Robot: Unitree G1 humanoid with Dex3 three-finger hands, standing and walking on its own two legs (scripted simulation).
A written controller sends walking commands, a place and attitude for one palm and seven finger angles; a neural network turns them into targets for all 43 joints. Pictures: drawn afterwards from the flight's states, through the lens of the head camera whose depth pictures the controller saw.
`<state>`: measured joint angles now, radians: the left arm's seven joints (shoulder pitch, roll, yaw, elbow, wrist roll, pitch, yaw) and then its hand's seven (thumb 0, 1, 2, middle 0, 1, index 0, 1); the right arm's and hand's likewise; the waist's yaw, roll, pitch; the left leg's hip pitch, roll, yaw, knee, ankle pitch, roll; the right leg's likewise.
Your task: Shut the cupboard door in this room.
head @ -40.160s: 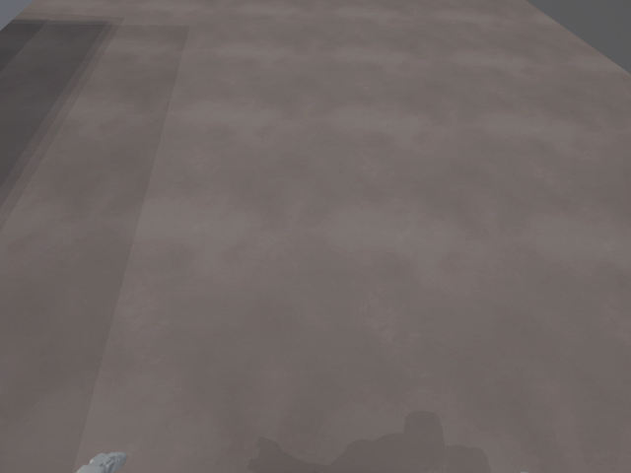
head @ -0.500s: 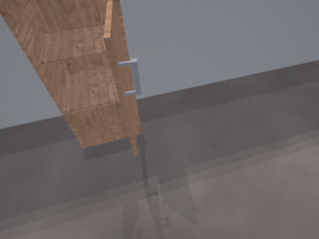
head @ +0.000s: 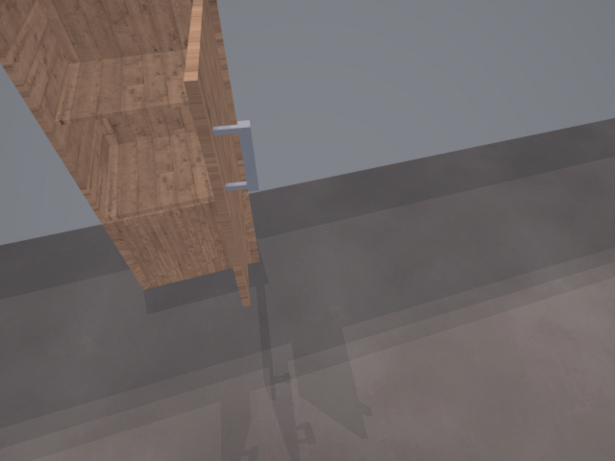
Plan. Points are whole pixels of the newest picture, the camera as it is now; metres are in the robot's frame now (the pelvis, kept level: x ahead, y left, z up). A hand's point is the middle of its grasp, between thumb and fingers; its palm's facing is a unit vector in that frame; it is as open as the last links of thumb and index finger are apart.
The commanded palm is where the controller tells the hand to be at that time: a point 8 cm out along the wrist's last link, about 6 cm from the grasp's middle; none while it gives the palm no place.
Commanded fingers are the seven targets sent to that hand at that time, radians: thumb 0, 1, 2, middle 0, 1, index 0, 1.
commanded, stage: walk around to get in front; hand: left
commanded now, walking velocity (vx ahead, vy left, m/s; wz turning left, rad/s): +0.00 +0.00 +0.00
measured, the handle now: (237, 159) +0.57 +0.16 +0.07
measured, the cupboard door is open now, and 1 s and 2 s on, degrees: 82 82 82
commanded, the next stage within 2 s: none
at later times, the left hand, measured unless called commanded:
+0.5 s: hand out of the picture +0.06 +0.19 -0.18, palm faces -0.10 -0.96 -0.27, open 7.4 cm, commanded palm none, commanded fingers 0.00 0.90 0.90 -0.20 -0.30 -0.20 -0.30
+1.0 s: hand out of the picture +0.12 +0.18 -0.17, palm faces -0.36 -0.90 -0.25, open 7.4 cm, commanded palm none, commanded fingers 0.00 0.90 0.90 -0.20 -0.30 -0.20 -0.30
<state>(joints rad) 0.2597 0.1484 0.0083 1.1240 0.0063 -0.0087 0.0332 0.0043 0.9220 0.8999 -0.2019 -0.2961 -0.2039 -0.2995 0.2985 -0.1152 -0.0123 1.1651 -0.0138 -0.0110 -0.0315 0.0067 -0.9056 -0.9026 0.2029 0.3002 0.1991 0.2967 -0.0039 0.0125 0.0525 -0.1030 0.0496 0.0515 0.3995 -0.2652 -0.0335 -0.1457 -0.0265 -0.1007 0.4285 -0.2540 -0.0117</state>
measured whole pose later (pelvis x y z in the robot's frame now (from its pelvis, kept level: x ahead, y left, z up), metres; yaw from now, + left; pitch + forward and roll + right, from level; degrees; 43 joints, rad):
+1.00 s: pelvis -0.01 +0.00 -0.01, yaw -27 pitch +2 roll +1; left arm 0.24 0.24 0.07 0.91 0.03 0.04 -0.01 0.00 0.90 0.90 -0.21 -0.30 -0.21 -0.30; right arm 0.05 -0.24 -0.05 0.86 -0.01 0.03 -0.02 0.01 -0.90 -0.90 0.20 0.30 0.20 0.30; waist 0.06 -0.03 0.08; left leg -0.34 0.01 -0.02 0.70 -0.40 -0.06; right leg -0.32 0.09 0.15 0.51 -0.21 -0.04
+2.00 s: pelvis +0.15 -0.14 +0.00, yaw -63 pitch +1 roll -2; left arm 0.24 0.25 0.09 0.98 0.03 0.02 -0.05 0.01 0.91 0.90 -0.20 -0.30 -0.20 -0.30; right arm 0.28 -0.17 -0.03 0.92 -0.03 -0.08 -0.01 0.00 -0.90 -0.90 0.21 0.30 0.20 0.30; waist 0.01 -0.03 0.04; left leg -0.18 0.10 0.21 0.47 -0.30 0.00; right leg -0.52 -0.04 -0.04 1.23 -0.29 0.00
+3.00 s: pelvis +0.32 -0.58 -0.01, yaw -76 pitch -2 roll +0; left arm 0.34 0.15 0.05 1.10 0.03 -0.02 -0.02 0.00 0.91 0.90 -0.20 -0.30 -0.20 -0.30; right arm 0.21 -0.16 -0.07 1.01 -0.02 -0.08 -0.02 -0.01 -0.94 -0.90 0.21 0.30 0.20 0.30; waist 0.03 -0.02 0.06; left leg -0.22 0.05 0.20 0.50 -0.25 0.05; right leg -0.49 -0.09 -0.05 1.20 -0.33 -0.01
